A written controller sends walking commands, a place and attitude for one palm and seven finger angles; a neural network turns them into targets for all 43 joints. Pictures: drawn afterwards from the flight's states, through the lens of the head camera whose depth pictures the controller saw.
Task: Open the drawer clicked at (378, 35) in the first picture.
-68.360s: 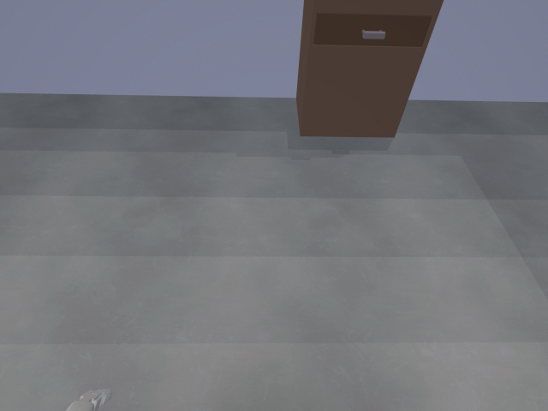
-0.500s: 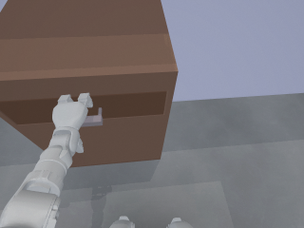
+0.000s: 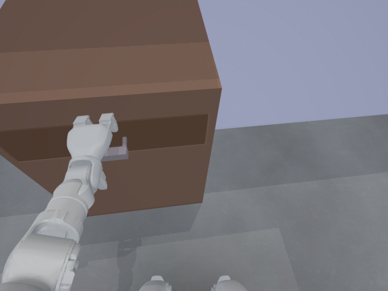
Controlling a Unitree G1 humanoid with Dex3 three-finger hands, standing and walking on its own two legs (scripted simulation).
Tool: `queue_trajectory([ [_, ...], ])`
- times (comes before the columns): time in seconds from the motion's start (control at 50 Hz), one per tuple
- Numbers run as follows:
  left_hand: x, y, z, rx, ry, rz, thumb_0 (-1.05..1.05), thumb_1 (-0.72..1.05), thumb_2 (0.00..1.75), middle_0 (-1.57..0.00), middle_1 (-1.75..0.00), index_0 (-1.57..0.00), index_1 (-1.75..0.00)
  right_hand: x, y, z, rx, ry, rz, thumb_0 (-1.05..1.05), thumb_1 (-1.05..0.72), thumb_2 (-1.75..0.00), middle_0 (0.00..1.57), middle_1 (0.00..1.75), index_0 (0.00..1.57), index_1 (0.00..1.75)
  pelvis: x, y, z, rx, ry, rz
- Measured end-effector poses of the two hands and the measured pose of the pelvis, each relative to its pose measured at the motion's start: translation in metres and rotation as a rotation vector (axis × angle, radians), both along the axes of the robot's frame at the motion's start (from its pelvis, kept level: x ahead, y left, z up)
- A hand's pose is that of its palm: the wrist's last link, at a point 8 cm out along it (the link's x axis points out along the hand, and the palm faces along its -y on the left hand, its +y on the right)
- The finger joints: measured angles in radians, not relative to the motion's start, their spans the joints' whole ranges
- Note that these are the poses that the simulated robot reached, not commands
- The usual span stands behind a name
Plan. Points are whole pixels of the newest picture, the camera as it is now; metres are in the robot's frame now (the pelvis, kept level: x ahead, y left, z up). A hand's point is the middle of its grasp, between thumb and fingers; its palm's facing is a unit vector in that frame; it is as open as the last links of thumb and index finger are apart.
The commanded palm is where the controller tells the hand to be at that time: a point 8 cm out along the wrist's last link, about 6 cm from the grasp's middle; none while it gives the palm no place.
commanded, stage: re-aim the fingers above the handle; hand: left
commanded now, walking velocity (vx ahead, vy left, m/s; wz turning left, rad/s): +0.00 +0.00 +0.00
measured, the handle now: (108, 147) +0.48 +0.22 -0.08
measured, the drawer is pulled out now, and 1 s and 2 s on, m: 0.00 0.00 0.00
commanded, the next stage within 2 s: lower the fingers behind the handle in 1.50 s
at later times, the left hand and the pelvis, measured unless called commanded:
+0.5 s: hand (95, 151) +0.43 +0.23 -0.02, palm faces -0.05 +0.00 -1.00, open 13.7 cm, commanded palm +0.42 +0.20 +0.03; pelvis -0.01 +0.00 +0.00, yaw +1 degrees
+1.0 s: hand (99, 150) +0.44 +0.22 -0.02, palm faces -0.03 +0.01 -1.00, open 13.5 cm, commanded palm +0.42 +0.21 +0.03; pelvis -0.01 -0.01 +0.00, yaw +0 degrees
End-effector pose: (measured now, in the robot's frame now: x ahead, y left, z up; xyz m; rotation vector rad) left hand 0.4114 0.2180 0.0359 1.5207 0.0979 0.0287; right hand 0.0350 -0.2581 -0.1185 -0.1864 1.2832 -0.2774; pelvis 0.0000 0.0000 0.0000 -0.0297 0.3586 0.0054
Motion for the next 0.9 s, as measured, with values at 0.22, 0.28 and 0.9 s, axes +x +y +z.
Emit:
queue_trajectory([
  [0.22, -0.007, 0.018, -0.016, 0.054, -0.034, 0.047, 0.0, -0.49, 0.3, -0.32, -1.21, -0.32, -1.2, -0.011, -0.008, -0.011, -0.017, 0.034, 0.024, 0.01, -0.9, -0.9, 0.2, 0.3, 0.2, 0.3, -0.011, 0.0, -0.011, -0.004, 0.037, 0.01],
  [0.28, -0.002, 0.015, -0.012, 0.049, -0.042, 0.05, 0.0, -0.49, 0.3, -0.32, -1.21, -0.32, -1.2, -0.009, -0.008, -0.011, -0.02, 0.031, 0.026, 0.01, -0.9, -0.9, 0.2, 0.3, 0.2, 0.3, -0.012, 0.0, -0.011, -0.006, 0.038, 0.015],
  [0.9, 0.007, -0.015, -0.012, 0.047, -0.066, 0.044, 0.0, -0.49, 0.3, -0.36, -1.23, -0.38, -1.24, -0.007, -0.004, -0.017, 0.02, 0.019, 0.009, 0.0, -0.91, -0.9, 0.2, 0.3, 0.2, 0.3, -0.01, -0.006, -0.01, 0.008, 0.037, -0.003],
])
